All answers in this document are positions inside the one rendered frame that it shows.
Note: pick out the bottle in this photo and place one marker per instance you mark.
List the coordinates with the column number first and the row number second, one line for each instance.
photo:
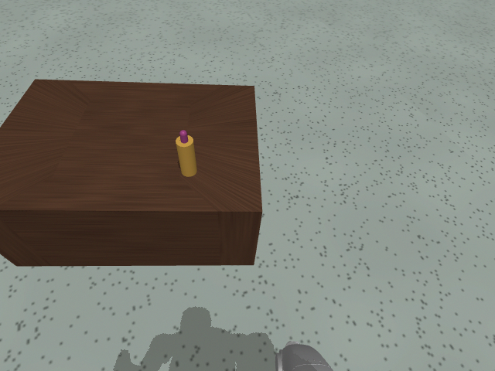
column 186, row 153

